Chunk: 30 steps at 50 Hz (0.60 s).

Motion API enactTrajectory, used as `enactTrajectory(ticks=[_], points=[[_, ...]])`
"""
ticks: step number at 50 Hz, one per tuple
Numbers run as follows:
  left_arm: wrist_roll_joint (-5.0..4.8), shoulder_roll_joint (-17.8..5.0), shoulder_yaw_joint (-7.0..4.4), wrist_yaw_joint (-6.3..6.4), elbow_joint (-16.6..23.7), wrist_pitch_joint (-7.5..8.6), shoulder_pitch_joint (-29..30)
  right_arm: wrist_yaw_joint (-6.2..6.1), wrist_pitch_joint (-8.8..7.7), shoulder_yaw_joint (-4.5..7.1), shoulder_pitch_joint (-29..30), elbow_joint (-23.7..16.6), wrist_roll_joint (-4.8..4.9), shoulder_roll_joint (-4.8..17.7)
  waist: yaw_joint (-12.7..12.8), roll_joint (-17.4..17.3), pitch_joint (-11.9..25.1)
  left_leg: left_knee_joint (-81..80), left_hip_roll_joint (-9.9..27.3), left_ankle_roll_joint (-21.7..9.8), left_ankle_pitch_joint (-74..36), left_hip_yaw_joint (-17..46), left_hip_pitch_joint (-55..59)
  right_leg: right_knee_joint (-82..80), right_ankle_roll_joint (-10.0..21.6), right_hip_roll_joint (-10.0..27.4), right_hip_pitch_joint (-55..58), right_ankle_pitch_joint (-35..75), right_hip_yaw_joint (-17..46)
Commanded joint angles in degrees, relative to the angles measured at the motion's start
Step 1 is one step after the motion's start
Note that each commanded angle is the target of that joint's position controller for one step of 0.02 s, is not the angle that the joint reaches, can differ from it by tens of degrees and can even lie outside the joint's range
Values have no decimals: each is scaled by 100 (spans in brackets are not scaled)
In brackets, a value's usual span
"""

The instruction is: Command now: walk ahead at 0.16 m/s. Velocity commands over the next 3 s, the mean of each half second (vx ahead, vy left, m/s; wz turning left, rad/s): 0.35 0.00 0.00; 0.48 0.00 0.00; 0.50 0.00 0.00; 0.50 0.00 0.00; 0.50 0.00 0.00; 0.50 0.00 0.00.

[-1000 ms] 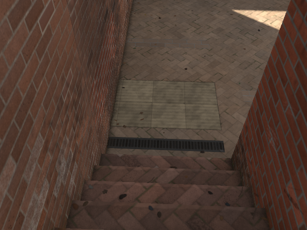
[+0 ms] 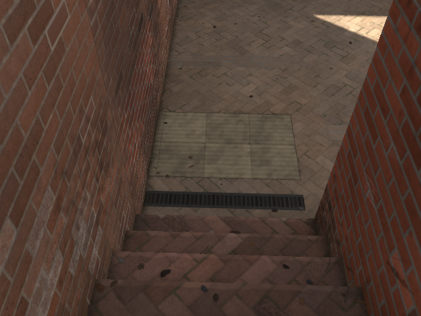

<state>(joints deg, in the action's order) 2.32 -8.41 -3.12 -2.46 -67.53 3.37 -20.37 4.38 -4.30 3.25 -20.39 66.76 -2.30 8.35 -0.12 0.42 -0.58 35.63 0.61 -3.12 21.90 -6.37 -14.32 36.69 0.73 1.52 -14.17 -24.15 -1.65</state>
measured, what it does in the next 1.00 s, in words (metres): goes down: left foot 0.19 m lower, then right foot 0.19 m lower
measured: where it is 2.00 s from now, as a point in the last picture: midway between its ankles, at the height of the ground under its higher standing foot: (226, 292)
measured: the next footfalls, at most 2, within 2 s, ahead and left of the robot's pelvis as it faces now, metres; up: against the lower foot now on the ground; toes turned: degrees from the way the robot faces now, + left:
left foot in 0.56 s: +0.28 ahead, +0.09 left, -0.19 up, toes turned +2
right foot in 0.98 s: +0.51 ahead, -0.13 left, -0.38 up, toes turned -3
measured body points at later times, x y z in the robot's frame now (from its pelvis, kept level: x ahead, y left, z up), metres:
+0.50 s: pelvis +0.15 -0.02 -0.10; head +0.16 -0.01 +0.35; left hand +0.02 +0.13 -0.25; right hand +0.26 -0.25 -0.23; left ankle +0.26 +0.09 -0.82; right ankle +0.01 -0.12 -0.73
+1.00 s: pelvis +0.43 -0.04 -0.34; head +0.42 -0.05 +0.11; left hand +0.53 +0.19 -0.47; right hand +0.30 -0.22 -0.49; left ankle +0.26 +0.09 -0.89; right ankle +0.48 -0.12 -1.09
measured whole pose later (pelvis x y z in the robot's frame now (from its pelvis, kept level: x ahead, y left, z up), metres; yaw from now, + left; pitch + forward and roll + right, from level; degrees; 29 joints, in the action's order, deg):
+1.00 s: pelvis +0.43 -0.04 -0.34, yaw +0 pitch +0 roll +6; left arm 5.5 -12.8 0.3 -4.0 -52.7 5.0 -14.2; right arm 3.0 -5.1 -3.0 -33.4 63.1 -5.2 6.3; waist -4.3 4.9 1.9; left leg 83.8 -4.7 -3.3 50.2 -2.2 -19.0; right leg 21.5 4.6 4.3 -14.9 5.5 -0.6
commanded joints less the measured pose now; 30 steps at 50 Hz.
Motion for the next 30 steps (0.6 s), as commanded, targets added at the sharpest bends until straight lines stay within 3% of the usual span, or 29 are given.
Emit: enactTrajectory(ticks=[1, 3, 4, 5, 7, 8, 9, 10, 11, 12, 13, 14, 15, 16, 17, 18, 19, 20, 21, 23, 24, 25, 26, 27, 28, 29, 30], points=[[156, -484, -185, 231, 187, 75, -386, -250, -71, 284, -1069, 55, -166, 815, -265, -365, -976, -1444, 1074, -1120, 2531, 1624, -87, -146, 555, 33, -1299, -1524, 147], [121, 7, -105, 343, 411, 180, -26, -433, -120, 267, -1686, 175, -155, 556, -516, -755, -804, -1881, 1844, -1728, 2237, 2749, 706, 720, 522, -27, -1936, -684, -84], [97, 91, -90, 376, 523, 248, 223, -487, -104, 241, -1753, 157, -95, 465, -575, -661, -852, -1963, 2015, -1819, 1977, 2960, 741, 828, 491, -25, -2073, -498, -109], [54, 73, -94, 387, 604, 304, 381, -522, -89, 231, -1683, 106, -74, 446, -552, -554, -868, -1905, 1954, -1735, 1812, 2781, 568, 828, 466, -59, -1875, -606, -213], [33, -31, -138, 379, 582, 387, 151, -525, -78, 223, -1169, -90, -75, 470, -179, -505, -911, -1449, 1495, -1415, 1443, 1889, -511, 460, 559, -257, -595, -441, -526], [219, -9, -121, 383, 529, 369, -200, -551, -64, 120, -835, -285, -230, 172, 14, -517, -787, -814, 1394, -1280, 998, 1703, -999, 1015, 679, -115, -158, 314, -164], [258, -133, -177, 313, 274, 395, -1334, -579, -97, 103, -254, -580, -204, 230, 587, 80, -502, 368, 908, -1148, 998, 1023, -1749, 503, 848, -85, 732, 261, -105], [438, -251, -236, 296, -195, 453, -2937, -526, -198, 185, 753, -1041, -256, 485, 1463, 796, -403, 2207, 179, -919, 462, 377, -3093, -382, 1173, 232, 1998, 270, 540], [521, -658, -195, 255, -407, 554, -4014, -401, -262, 113, 1248, -1418, -239, -40, 1807, 1507, -317, 3590, -827, -699, 1605, 1031, -4791, -1628, 2078, 1468, 2892, 308, 3610], [529, -581, -73, 163, -663, 579, -4314, -397, -269, 31, 1623, -1704, -125, -85, 1716, 690, -1386, 3161, -560, -778, 1098, 2422, -6643, -1986, 2465, 2362, 2894, -1007, 4738], [375, -381, -1, 88, -439, 536, -3442, -461, -258, 49, 1342, -1547, -147, 142, 1226, 172, -1430, 3282, -218, -735, 455, 2413, -6704, -1748, 2316, 2330, 2590, -1113, 4327], [394, -182, 98, 58, -178, 439, -2244, -498, -230, 42, 382, -1203, -246, 263, 378, -186, -789, 3360, 195, -741, -469, 2149, -5428, -1331, 1898, 1976, 1529, -673, 3321], [297, -57, 130, 77, 117, 374, -1461, -533, -181, -30, -153, -1032, -415, 59, 36, -207, -495, 3512, 295, -690, -900, 1639, -4522, -932, 1782, 1541, 513, -149, 2431], [325, 498, 317, 188, 620, 362, -665, -466, -163, -191, -362, -948, -693, -206, -97, -351, -491, 2466, 340, -686, -2827, 1437, -3413, -435, 1381, 704, -775, 273, 1132], [285, 841, 492, 381, 992, 432, -131, -375, -164, -202, -458, -928, -683, -144, -198, -10, -364, 1704, 441, -541, -4432, 1046, -2321, 76, 1020, 207, -1861, 537, 286], [418, 518, 571, 418, 1264, 581, 193, -293, -238, -234, -672, -981, -558, -248, -375, 129, -256, 1162, 293, -389, -6315, 486, -143, 441, 683, -228, -3835, 9, -572], [433, 29, 527, 397, 1172, 685, -77, -192, -213, -183, -747, -890, -401, -175, -400, 310, -203, 1622, 199, -37, -6290, 372, 458, 478, 677, -40, -4370, -473, -525], [395, -133, 534, 382, 1062, 692, -404, -141, -127, -152, -357, -1132, -348, 56, -238, 227, -414, 1383, 179, 143, -5682, 215, 613, 438, 701, 25, -4591, -950, -397], [319, -191, 551, 357, 813, 682, -1144, -163, -46, -132, 114, -1350, -364, 318, 4, 132, -712, 904, 215, 277, -4820, 233, 290, 468, 906, 251, -4165, -1221, 118], [160, -399, 527, 343, 299, 584, -2464, -183, 119, -283, 991, -1750, -464, 318, 573, -13, -1018, -927, 458, 139, -3835, 664, -905, 810, 1323, 875, -2145, -1308, 1350], [391, -520, 560, 161, 355, 600, -1998, -167, 40, -309, 326, -1541, -613, 224, 76, 501, -578, 1027, 186, -42, -4274, 549, 290, 1319, 1319, 920, -2674, -190, 1475], [233, -391, 554, 180, 372, 563, -1785, -175, 108, -245, 60, -1408, -531, 593, 27, 71, -814, -303, 593, -184, -3777, 1082, -701, 1780, 1184, 1110, -1498, 25, 1707], [-46, -353, 508, 243, 396, 405, -1943, -184, 112, -163, 529, -1456, -417, 830, 369, -329, -958, -2605, 505, -163, -2810, 830, -972, 2214, 1112, 713, -388, -352, 1629], [68, -844, 361, 125, 252, 198, -2034, -196, 93, -153, 257, -1229, -208, 798, 237, 69, -835, -3204, 430, -174, -3043, 523, -242, 2653, 1111, 506, -81, -3, 1581], [460, -890, 351, -163, 272, 124, -1746, -221, 7, -57, -1906, -495, -253, 965, -489, 253, -433, -1935, 528, -211, -3781, 664, 2171, 3961, 1148, 662, -1429, 1506, 1907], [281, -348, 350, -414, 134, 185, -2350, -205, -1, 292, -3214, -179, -266, 1746, -857, -1526, 609, -681, 810, -1163, -5565, 1040, 4206, 6704, 809, -419, -2888, 740, 1328], [80, -329, 307, -493, 503, 235, -1952, -84, 45, 311, -3252, -102, -373, 1992, -915, -1542, 1017, -6, 1672, -1742, -5966, 1687, 5052, 8543, 614, -792, -4656, -2164, 573]])
Over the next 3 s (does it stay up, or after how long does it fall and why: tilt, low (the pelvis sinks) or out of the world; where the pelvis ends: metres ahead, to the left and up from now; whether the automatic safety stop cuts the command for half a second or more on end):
stays up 1.49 -0.12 -1.14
